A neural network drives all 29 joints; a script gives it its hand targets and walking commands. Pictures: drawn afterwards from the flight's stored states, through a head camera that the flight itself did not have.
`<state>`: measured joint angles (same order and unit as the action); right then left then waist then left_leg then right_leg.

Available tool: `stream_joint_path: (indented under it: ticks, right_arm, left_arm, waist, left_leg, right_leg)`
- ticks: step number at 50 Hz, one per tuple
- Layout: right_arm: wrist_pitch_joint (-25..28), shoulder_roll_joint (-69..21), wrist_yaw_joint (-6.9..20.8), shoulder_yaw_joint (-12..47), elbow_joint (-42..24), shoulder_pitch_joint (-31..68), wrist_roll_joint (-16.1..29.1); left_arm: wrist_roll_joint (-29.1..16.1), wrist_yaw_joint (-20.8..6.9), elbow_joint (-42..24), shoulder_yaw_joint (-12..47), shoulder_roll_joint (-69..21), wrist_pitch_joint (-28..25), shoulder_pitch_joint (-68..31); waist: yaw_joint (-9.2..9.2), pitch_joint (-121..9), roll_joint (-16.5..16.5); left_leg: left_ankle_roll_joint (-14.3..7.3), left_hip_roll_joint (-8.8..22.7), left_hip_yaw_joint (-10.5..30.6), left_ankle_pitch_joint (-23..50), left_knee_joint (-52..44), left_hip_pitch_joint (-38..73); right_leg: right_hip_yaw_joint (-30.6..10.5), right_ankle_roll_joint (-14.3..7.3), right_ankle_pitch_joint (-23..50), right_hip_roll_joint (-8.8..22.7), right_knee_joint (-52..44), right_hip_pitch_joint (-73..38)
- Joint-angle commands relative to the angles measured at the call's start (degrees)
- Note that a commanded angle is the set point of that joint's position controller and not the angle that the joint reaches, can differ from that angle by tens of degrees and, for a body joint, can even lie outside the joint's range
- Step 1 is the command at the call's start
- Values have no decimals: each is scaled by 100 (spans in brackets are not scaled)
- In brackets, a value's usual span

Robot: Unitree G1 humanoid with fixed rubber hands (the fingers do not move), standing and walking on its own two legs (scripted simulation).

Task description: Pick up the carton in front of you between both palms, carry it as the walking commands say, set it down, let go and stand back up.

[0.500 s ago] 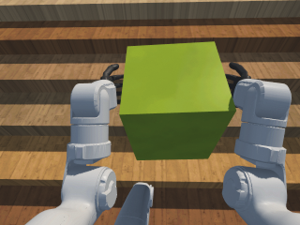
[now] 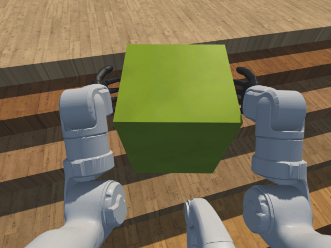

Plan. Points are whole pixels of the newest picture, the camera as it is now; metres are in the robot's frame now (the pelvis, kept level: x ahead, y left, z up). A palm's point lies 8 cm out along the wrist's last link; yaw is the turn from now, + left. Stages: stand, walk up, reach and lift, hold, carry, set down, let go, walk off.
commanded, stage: carry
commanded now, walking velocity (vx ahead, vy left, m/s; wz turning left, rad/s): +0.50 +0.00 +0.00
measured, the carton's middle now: (174, 115) +0.41 -0.04 +0.11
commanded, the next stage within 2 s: none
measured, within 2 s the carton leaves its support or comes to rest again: neither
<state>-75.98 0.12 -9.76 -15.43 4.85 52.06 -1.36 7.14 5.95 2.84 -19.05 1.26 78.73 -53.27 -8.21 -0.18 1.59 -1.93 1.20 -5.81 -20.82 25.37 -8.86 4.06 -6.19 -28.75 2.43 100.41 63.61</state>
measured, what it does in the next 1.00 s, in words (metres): climbs: right foot 0.12 m higher, then left foot 0.12 m higher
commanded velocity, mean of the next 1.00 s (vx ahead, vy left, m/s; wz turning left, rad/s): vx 0.50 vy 0.00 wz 0.00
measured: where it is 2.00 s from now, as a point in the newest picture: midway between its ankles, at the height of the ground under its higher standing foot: (135, 46)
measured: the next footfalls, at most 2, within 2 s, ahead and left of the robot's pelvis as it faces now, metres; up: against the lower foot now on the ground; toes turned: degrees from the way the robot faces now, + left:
right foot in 0.10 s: +0.29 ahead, -0.13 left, +0.12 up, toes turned -6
left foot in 0.54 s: +0.52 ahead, +0.14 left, +0.23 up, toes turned +5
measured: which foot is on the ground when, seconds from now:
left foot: down 0.00-0.12, up 0.14-0.52, down 0.54-1.00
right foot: up 0.00-0.08, down 0.10-0.60, up 0.62-0.96, down 0.98-1.00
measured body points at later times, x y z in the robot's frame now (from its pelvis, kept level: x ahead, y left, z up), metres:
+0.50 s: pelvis +0.33 +0.00 +0.12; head +0.35 -0.01 +0.57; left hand +0.71 +0.18 +0.31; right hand +0.74 -0.12 +0.31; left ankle +0.46 +0.13 -0.42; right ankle +0.25 -0.12 -0.62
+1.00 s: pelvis +0.65 +0.02 +0.24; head +0.67 +0.05 +0.69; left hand +1.05 +0.17 +0.43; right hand +1.04 -0.13 +0.44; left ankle +0.49 +0.13 -0.49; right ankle +0.84 -0.08 -0.35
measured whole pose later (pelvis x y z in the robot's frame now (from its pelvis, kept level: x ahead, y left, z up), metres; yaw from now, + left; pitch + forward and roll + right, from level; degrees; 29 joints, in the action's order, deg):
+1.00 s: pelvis +0.65 +0.02 +0.24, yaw +0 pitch +5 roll -3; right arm -77.8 1.7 -7.9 -16.6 8.7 52.9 -2.3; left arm 6.7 6.3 7.7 -16.4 1.2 79.5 -53.7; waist -2.8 -4.5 -0.3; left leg -1.5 4.8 -5.5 -17.8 15.0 2.3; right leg 9.8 -8.1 -22.5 2.6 71.1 59.1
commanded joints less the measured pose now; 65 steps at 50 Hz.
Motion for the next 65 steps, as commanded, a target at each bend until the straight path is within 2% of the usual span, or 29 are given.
stream_joint_path:
  ticks: [1, 2, 5, 6, 7, 8, 9, 10, 12, 14, 20, 24, 27, 28, 29, 30, 31, 33, 37, 42, 46, 47, 50, 51, 52, 53, 54, 58, 65]
  right_arm:
    - [-192, -5910, 1774, 3224, -333, 4594, 2719]
    - [-234, -5867, 1790, 3146, -199, 4591, 2689]
    - [-352, -5694, 1751, 2866, 148, 4576, 2418]
    - [-380, -5710, 1731, 2741, 275, 4688, 2294]
    - [-356, -5615, 1690, 2627, 401, 4552, 2124]
    - [-318, -5503, 1658, 2541, 468, 4287, 1919]
    - [-310, -5577, 1612, 2277, 715, 3721, 1642]
    - [-248, -5430, 1556, 2115, 830, 3643, 1355]
    - [-172, -5386, 1489, 2012, 354, 4209, 1213]
    - [-110, -5131, 1373, 2011, 74, 4347, 1157]
    - [-184, -5133, 1286, 2396, 318, 3816, 1193]
    - [-259, -5274, 1315, 2545, 737, 3844, 1312]
    - [-273, -5715, 1345, 2724, 988, 3858, 1697]
    - [-232, -5824, 1351, 2758, 1007, 3960, 1751]
    - [-188, -6011, 1383, 2877, 904, 4006, 1930]
    - [-136, -6395, 1464, 2915, 720, 3962, 2265]
    - [-58, -6406, 1505, 3084, 604, 4080, 2397]
    - [123, -6802, 1606, 3340, -271, 4900, 2756]
    - [192, -7047, 1718, 3799, -1166, 5669, 3267]
    - [-2, -6330, 1685, 3536, -787, 4657, 2948]
    - [-166, -5963, 1768, 3234, -216, 4446, 2716]
    - [-214, -5930, 1782, 3134, -116, 4463, 2656]
    - [-326, -5796, 1737, 2822, 274, 4382, 2365]
    - [-339, -5766, 1715, 2723, 383, 4470, 2234]
    - [-316, -5685, 1672, 2649, 404, 4366, 2108]
    - [-293, -5761, 1641, 2498, 597, 3813, 1902]
    - [-239, -5565, 1585, 2273, 725, 3666, 1581]
    - [-121, -5232, 1395, 2063, 72, 4312, 1262]
    - [-245, -5092, 1278, 2370, 577, 3717, 1174]
  left_arm:
    - [-1847, -729, 433, 3205, -5239, -33, -3598]
    - [-1901, -737, 518, 3206, -5230, -5, -3667]
    - [-2308, -795, 726, 3336, -5600, 55, -3792]
    - [-2461, -817, 680, 3397, -5783, 47, -4134]
    - [-2717, -878, 619, 3526, -6040, 36, -4311]
    - [-3091, -1005, 623, 3610, -6385, -12, -4226]
    - [-3249, -1084, 625, 3680, -6456, -108, -4343]
    - [-3456, -1167, 515, 3682, -6750, -180, -4548]
    - [-3776, -1266, -309, 3804, -6992, -346, -5545]
    - [-4007, -1311, -710, 3969, -7196, -389, -5977]
    - [-3565, -1214, -181, 3679, -6628, -188, -4983]
    - [-3277, -1303, 248, 3460, -6394, -92, -4682]
    - [-2997, -1333, 672, 3197, -6282, -11, -4282]
    - [-2848, -1325, 799, 3076, -6280, 7, -4313]
    - [-2694, -1301, 781, 2997, -6207, -10, -4185]
    - [-2478, -1277, 811, 2935, -6106, -55, -3915]
    - [-2359, -1261, 1037, 2775, -6159, -75, -3593]
    - [-2115, -1171, 626, 2646, -6037, -177, -3749]
    - [-1978, -885, -17, 2889, -5677, -292, -4006]
    - [-1785, -728, 124, 3151, -5300, -189, -3332]
    - [-1815, -735, 445, 3179, -5171, -34, -3495]
    - [-1879, -750, 547, 3188, -5203, -7, -3536]
    - [-2334, -794, 647, 3356, -5627, 41, -3760]
    - [-2510, -822, 542, 3485, -5888, 19, -4216]
    - [-2830, -900, 492, 3604, -6132, -15, -4182]
    - [-3049, -988, 562, 3646, -6203, -94, -4081]
    - [-3325, -1081, 514, 3742, -6591, -163, -4292]
    - [-3986, -1287, -765, 4022, -7153, -391, -5897]
    - [-3498, -1226, 5, 3596, -6566, -147, -4828]
  waist:
    - [422, -1705, -493]
    - [458, -1534, -602]
    - [1436, -2646, -1761]
    - [1765, -3276, -1342]
    - [2107, -3868, -759]
    - [1947, -3277, -527]
    - [1477, -4321, 1380]
    - [1688, -4920, 861]
    - [1439, -3671, -3]
    - [1190, -3035, -75]
    - [1667, -2608, 78]
    - [1245, -1965, -7]
    - [495, -2594, 1380]
    - [36, -3242, 979]
    - [-349, -3897, 461]
    - [-346, -3216, 328]
    - [291, -3853, -1746]
    - [89, -4141, -863]
    - [358, -2783, -259]
    - [-18, -2617, -660]
    - [423, -1687, -517]
    - [450, -1697, -650]
    - [1566, -2885, -1856]
    - [1913, -3618, -1111]
    - [2288, -3909, -537]
    - [1635, -3941, 931]
    - [1700, -4636, 831]
    - [1184, -3103, 8]
    - [1590, -2533, -40]
  left_leg:
    - [-972, 1241, 1159, 2516, -1467, 1876]
    - [-903, 1057, 723, 2716, -1976, 1053]
    - [-705, 854, -403, 8817, -375, 262]
    - [-520, 630, -482, 9536, 1210, 806]
    - [-106, 371, -362, 8456, 3251, 245]
    - [-29, -54, -21, 3205, 4559, -1037]
    - [250, -908, 907, 218, 7538, -2678]
    - [-23, -822, 1697, 388, 8441, -3039]
    - [-334, -342, 1546, 293, 8244, -4079]
    - [-462, -44, 1402, 297, 7737, -4236]
    - [-646, 321, 972, -1231, 8840, -7011]
    - [-481, 604, 138, -685, 5477, -5224]
    - [-619, -215, -980, 841, 3957, -1958]
    - [-617, -591, -1053, 1237, 2966, -1143]
    - [-641, -530, -489, 1946, 1544, 254]
    - [-582, -164, 630, 2465, 125, 849]
    - [-1605, 1670, 3434, 7953, 1177, 2792]
    - [-2005, 1573, 4386, 3921, 559, 2370]
    - [-1169, 1412, 2991, 1292, 4, 1555]
    - [-1465, 1743, 2600, 2764, -344, 3167]
    - [-994, 1121, 1164, 2546, -1584, 1542]
    - [-958, 895, 511, 3621, -1836, 562]
    - [-697, 806, -287, 9280, 201, 375]
    - [-367, 549, -381, 9273, 2108, 513]
    - [-49, 138, -139, 6932, 4154, -330]
    - [323, -864, 406, 592, 6628, -2658]
    - [114, -994, 1540, 421, 8271, -2928]
    - [-426, -86, 1485, 374, 7794, -4226]
    - [-641, 406, 1001, -1355, 8571, -7092]
  right_leg:
    - [226, -6, -84, 398, -1594, 745]
    - [583, -26, 416, 292, -2559, -461]
    - [1407, -339, 1867, -669, -3683, -3854]
    - [1567, -276, 1738, -1084, -4639, -4640]
    - [1020, -273, 3258, -899, -6058, -6298]
    - [-379, -335, 3892, -146, -7187, -6756]
    - [-3528, -1695, 8765, 1703, -6553, -8330]
    - [-3888, -1892, 7449, 1629, -6572, -8325]
    - [-3780, -1334, 2946, 1338, -7059, -7176]
    - [-3125, -993, 1801, 1314, -7412, -6512]
    - [-2627, -1200, 2844, 1946, -7868, -8071]
    - [-815, -532, 2247, 930, -9073, -6371]
    - [558, -364, 8020, 674, -8156, -5379]
    - [660, -85, 9367, 473, -6448, -6012]
    - [582, 310, 8788, 242, -4468, -5722]
    - [161, 351, 4097, 16, -3621, -4452]
    - [-532, 702, 693, -673, -964, -2372]
    - [-1361, 347, 920, -634, 697, -1351]
    - [-878, 62, 1093, -54, -19, -609]
    - [-281, -51, -118, 100, 710, 1636]
    - [270, -16, 129, 395, -2027, 300]
    - [789, -101, 724, 121, -2933, -1154]
    - [1572, -261, 1404, -919, -4058, -4163]
    - [1173, -317, 2385, -1008, -5287, -5478]
    - [333, -396, 3649, -677, -6712, -6713]
    - [-3042, -1404, 7023, 1217, -7145, -7922]
    - [-3760, -1852, 8426, 1576, -6605, -8170]
    - [-3290, -1026, 1951, 1248, -7371, -6558]
    - [-2531, -1056, 2574, 1691, -7924, -7957]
